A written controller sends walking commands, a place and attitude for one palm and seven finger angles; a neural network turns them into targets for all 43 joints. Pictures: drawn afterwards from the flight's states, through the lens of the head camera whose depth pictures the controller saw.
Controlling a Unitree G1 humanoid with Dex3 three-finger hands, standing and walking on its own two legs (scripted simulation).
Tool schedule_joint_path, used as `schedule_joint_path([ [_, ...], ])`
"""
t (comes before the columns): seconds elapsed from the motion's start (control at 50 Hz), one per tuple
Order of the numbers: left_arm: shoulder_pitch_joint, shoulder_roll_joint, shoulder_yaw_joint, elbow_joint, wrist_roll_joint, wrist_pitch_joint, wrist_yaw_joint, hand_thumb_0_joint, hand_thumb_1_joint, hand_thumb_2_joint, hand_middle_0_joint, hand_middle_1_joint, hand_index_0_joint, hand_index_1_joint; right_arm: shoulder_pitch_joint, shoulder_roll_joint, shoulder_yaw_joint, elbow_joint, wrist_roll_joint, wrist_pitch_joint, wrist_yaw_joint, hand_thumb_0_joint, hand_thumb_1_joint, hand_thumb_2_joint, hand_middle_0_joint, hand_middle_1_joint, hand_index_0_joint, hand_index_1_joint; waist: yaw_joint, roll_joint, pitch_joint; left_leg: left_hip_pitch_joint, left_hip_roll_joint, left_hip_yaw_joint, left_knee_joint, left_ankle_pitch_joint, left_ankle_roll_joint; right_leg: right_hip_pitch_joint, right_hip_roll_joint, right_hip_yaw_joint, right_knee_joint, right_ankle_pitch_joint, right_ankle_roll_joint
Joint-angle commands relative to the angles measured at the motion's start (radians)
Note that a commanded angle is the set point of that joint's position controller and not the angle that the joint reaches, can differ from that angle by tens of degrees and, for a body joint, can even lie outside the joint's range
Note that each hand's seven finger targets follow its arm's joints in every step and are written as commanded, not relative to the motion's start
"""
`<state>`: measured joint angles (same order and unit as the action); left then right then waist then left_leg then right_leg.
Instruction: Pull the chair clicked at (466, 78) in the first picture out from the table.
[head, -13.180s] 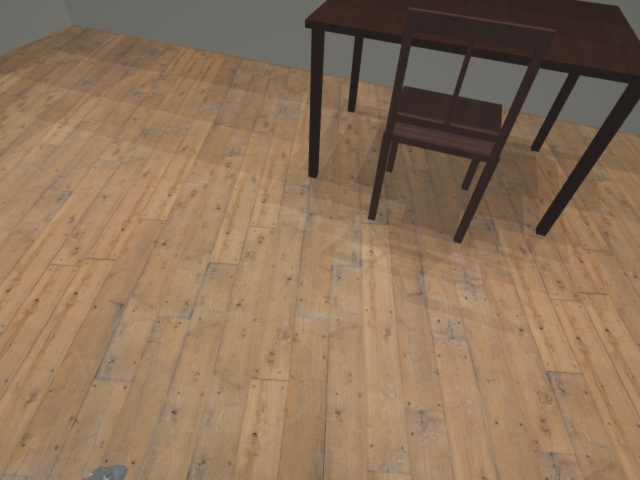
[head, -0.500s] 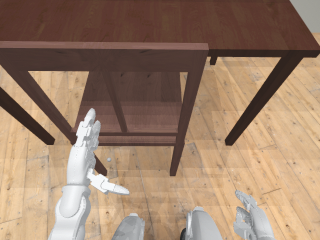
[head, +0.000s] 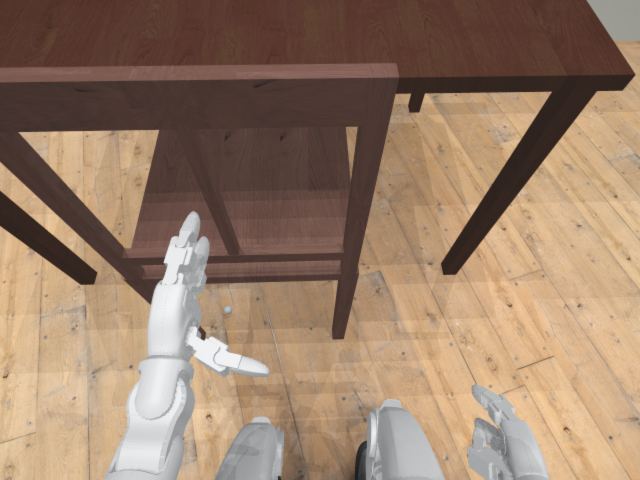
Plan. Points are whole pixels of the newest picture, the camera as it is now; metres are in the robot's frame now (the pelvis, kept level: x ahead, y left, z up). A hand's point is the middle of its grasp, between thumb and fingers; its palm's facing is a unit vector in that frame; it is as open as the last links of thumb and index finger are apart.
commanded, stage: aim the fingers beside a spindle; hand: left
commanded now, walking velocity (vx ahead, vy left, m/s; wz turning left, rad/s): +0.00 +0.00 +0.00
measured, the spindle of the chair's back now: (214, 201) +0.46 +0.15 +0.03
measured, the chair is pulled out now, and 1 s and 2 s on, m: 0.00 0.00 0.00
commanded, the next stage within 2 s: none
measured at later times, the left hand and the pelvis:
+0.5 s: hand (201, 290) +0.32 +0.14 +0.05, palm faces +0.06 -1.00 -0.05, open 17.0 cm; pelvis +0.00 +0.01 +0.00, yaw +1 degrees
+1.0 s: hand (255, 327) +0.30 +0.09 +0.00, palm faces -0.09 -1.00 +0.02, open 17.0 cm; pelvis +0.00 +0.01 +0.00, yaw +0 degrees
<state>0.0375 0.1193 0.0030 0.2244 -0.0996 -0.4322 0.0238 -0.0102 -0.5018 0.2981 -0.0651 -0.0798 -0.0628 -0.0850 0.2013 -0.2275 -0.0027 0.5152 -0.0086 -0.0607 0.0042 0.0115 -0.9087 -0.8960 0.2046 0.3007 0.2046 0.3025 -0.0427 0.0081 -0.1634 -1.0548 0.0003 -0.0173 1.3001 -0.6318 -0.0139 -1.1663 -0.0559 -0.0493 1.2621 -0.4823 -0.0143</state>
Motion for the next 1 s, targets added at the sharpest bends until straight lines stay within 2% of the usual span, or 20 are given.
schedule_joint_path([
  [0.0,-0.165,0.105,0.07,-0.306,-0.01,-0.147,0.043,0.0,-0.5,0.3,-0.06,-0.08,-0.06,-0.08,-0.004,-0.117,-0.049,-0.121,-0.006,-0.058,0.0,0.0,-0.9,-0.9,0.2,0.3,0.2,0.3,0.003,-0.005,-0.428,0.086,-0.024,0.011,-0.186,0.357,0.027,0.484,0.017,0.044,-0.16,0.294,-0.013],
  [0.1,-0.083,-0.052,-0.105,-0.036,0.002,-0.047,-0.053,0.0,-0.5,0.3,-0.06,-0.08,-0.06,-0.08,0.006,-0.142,-0.05,-0.111,0.016,-0.05,0.006,0.0,-0.9,-0.9,0.2,0.3,0.2,0.3,-0.053,-0.086,-0.229,0.018,-0.022,0.002,-0.191,0.212,0.029,0.357,0.018,0.028,-0.212,0.125,-0.01],
  [0.14,-0.14,-0.036,-0.1,-0.021,-0.004,-0.025,-0.075,0.0,-0.5,0.3,-0.06,-0.08,-0.06,-0.08,0.008,-0.153,-0.053,-0.117,0.024,-0.046,0.001,0.0,-0.9,-0.9,0.2,0.3,0.2,0.3,-0.047,-0.081,-0.221,0.015,-0.025,-0.003,-0.19,0.179,0.029,0.324,0.014,0.026,-0.211,0.079,-0.011],
  [0.2,-0.231,0.053,-0.016,-0.145,-0.003,-0.054,-0.044,0.0,-0.5,0.3,-0.06,-0.08,-0.06,-0.08,-0.008,-0.153,-0.056,-0.139,0.013,-0.048,-0.009,0.0,-0.9,-0.9,0.2,0.3,0.2,0.3,-0.012,-0.033,-0.315,0.049,-0.028,-0.004,-0.185,0.221,0.03,0.338,0.012,0.024,-0.174,0.11,-0.015],
  [0.22,-0.294,0.104,0.03,-0.251,-0.002,-0.084,-0.019,0.0,-0.5,0.3,-0.06,-0.08,-0.06,-0.08,-0.012,-0.147,-0.057,-0.142,0.006,-0.05,-0.011,0.0,-0.9,-0.9,0.2,0.3,0.2,0.3,0.006,0.006,-0.407,0.084,-0.029,-0.002,-0.184,0.272,0.029,0.377,0.009,0.032,-0.156,0.16,-0.018],
  [0.3,-0.223,0.225,0.175,-0.415,0.009,-0.173,0.094,0.0,-0.5,0.3,-0.06,-0.08,-0.06,-0.08,-0.006,-0.114,-0.048,-0.144,-0.013,-0.049,-0.008,0.0,-0.9,-0.9,0.2,0.3,0.2,0.3,0.06,0.07,-0.519,0.149,-0.03,-0.003,-0.194,0.429,0.015,0.476,0.017,0.031,-0.112,0.313,-0.027],
  [0.36,-0.173,0.079,0.046,-0.255,0.022,-0.137,0.086,0.0,-0.5,0.3,-0.06,-0.08,-0.06,-0.08,-0.018,-0.115,-0.042,-0.121,-0.01,-0.039,0.011,0.0,-0.9,-0.9,0.2,0.3,0.2,0.3,0.0,0.023,-0.391,0.116,-0.021,-0.005,-0.195,0.362,0.018,0.407,0.021,0.015,-0.141,0.254,-0.016],
  [0.42,-0.115,-0.077,-0.131,-0.045,0.032,-0.043,-0.001,0.0,-0.5,0.3,-0.06,-0.08,-0.06,-0.08,0.002,-0.14,-0.045,-0.114,0.008,-0.03,0.02,0.0,-0.9,-0.9,0.2,0.3,0.2,0.3,-0.059,-0.057,-0.249,0.065,-0.013,-0.017,-0.206,0.25,0.022,0.32,0.027,-0.003,-0.186,0.144,-0.015],
  [0.48,-0.128,-0.122,-0.192,-0.003,0.011,0.022,-0.07,0.0,-0.5,0.3,-0.06,-0.08,-0.06,-0.08,0.017,-0.155,-0.053,-0.13,0.031,-0.025,0.01,0.0,-0.9,-0.9,0.2,0.3,0.2,0.3,-0.058,-0.079,-0.226,0.068,-0.014,-0.03,-0.221,0.21,0.024,0.301,0.026,-0.011,-0.2,0.1,-0.019],
  [0.52,-0.179,-0.068,-0.146,-0.089,0.002,0.012,-0.066,0.0,-0.5,0.3,-0.06,-0.08,-0.06,-0.08,0.009,-0.155,-0.057,-0.146,0.026,-0.029,0.002,0.0,-0.9,-0.9,0.2,0.3,0.2,0.3,-0.041,-0.07,-0.297,0.086,-0.017,-0.028,-0.211,0.244,0.026,0.316,0.021,-0.005,-0.181,0.13,-0.019],
  [0.6,-0.253,0.19,0.106,-0.432,0.021,-0.121,0.077,0.0,-0.5,0.3,-0.06,-0.08,-0.06,-0.08,-0.005,-0.127,-0.054,-0.158,-0.007,-0.04,-0.009,0.0,-0.9,-0.9,0.2,0.3,0.2,0.3,0.053,0.067,-0.496,0.17,-0.025,-0.019,-0.205,0.422,0.008,0.415,0.014,0.015,-0.111,0.275,-0.03],
  [0.62,-0.211,0.18,0.117,-0.466,0.03,-0.148,0.117,0.0,-0.5,0.3,-0.06,-0.08,-0.06,-0.08,-0.004,-0.109,-0.048,-0.157,-0.014,-0.037,-0.005,0.0,-0.9,-0.9,0.2,0.3,0.2,0.3,0.065,0.085,-0.517,0.201,-0.026,-0.019,-0.212,0.465,0.001,0.429,0.017,0.017,-0.104,0.302,-0.033],
  [0.66,-0.179,0.152,0.107,-0.438,0.046,-0.174,0.172,0.0,-0.5,0.3,-0.06,-0.08,-0.06,-0.08,-0.014,-0.091,-0.041,-0.145,-0.015,-0.032,0.001,0.0,-0.9,-0.9,0.2,0.3,0.2,0.3,0.046,0.056,-0.465,0.172,-0.024,-0.011,-0.204,0.448,0.002,0.425,0.019,0.017,-0.106,0.303,-0.028],
  [0.7,-0.127,0.102,0.065,-0.315,0.061,-0.155,0.169,0.0,-0.5,0.3,-0.06,-0.08,-0.06,-0.08,-0.017,-0.097,-0.04,-0.129,-0.015,-0.028,0.013,0.0,-0.9,-0.9,0.2,0.3,0.2,0.3,0.016,0.015,-0.402,0.128,-0.021,-0.011,-0.202,0.397,0.011,0.421,0.021,0.014,-0.13,0.278,-0.024],
  [0.76,-0.073,-0.041,-0.096,-0.06,0.064,-0.059,0.064,0.0,-0.5,0.3,-0.06,-0.08,-0.06,-0.08,-0.005,-0.13,-0.041,-0.116,0.001,-0.017,0.023,0.0,-0.9,-0.9,0.2,0.3,0.2,0.3,-0.047,-0.074,-0.235,0.041,-0.016,-0.009,-0.21,0.228,0.02,0.346,0.026,0.006,-0.191,0.139,-0.014],
  [0.8,-0.073,-0.137,-0.204,-0.003,0.041,-0.004,-0.022,0.0,-0.5,0.3,-0.06,-0.08,-0.06,-0.08,0.005,-0.141,-0.046,-0.129,0.022,-0.021,0.019,0.0,-0.9,-0.9,0.2,0.3,0.2,0.3,-0.063,-0.09,-0.203,0.045,-0.017,-0.01,-0.219,0.192,0.026,0.333,0.026,0.009,-0.224,0.099,-0.019],
  [0.82,-0.083,-0.138,-0.208,-0.006,0.023,0.012,-0.053,0.0,-0.5,0.3,-0.06,-0.08,-0.06,-0.08,0.012,-0.147,-0.048,-0.135,0.032,-0.022,0.014,0.0,-0.9,-0.9,0.2,0.3,0.2,0.3,-0.06,-0.104,-0.219,0.049,-0.019,-0.01,-0.219,0.185,0.028,0.342,0.025,0.011,-0.229,0.091,-0.017],
  [0.88,-0.192,-0.026,-0.117,-0.153,-0.001,-0.01,-0.065,0.0,-0.5,0.3,-0.06,-0.08,-0.06,-0.08,0.0,-0.149,-0.058,-0.153,0.026,-0.032,-0.008,0.0,-0.9,-0.9,0.2,0.3,0.2,0.3,-0.031,-0.081,-0.329,0.071,-0.023,-0.016,-0.2,0.23,0.03,0.366,0.015,0.019,-0.194,0.137,-0.015],
  [0.94,-0.265,0.154,0.072,-0.415,0.001,-0.12,0.04,0.0,-0.5,0.3,-0.06,-0.08,-0.06,-0.08,-0.01,-0.122,-0.054,-0.152,-0.001,-0.049,-0.018,0.0,-0.9,-0.9,0.2,0.3,0.2,0.3,0.033,0.049,-0.497,0.152,-0.029,-0.004,-0.192,0.381,0.022,0.449,0.01,0.036,-0.139,0.278,-0.024],
  [0.98,-0.217,0.188,0.129,-0.481,0.015,-0.178,0.121,0.0,-0.5,0.3,-0.06,-0.08,-0.06,-0.08,-0.006,-0.096,-0.044,-0.141,-0.012,-0.049,-0.014,0.0,-0.9,-0.9,0.2,0.3,0.2,0.3,0.051,0.072,-0.516,0.169,-0.031,0.0,-0.193,0.446,0.013,0.48,0.014,0.037,-0.117,0.342,-0.028],
])
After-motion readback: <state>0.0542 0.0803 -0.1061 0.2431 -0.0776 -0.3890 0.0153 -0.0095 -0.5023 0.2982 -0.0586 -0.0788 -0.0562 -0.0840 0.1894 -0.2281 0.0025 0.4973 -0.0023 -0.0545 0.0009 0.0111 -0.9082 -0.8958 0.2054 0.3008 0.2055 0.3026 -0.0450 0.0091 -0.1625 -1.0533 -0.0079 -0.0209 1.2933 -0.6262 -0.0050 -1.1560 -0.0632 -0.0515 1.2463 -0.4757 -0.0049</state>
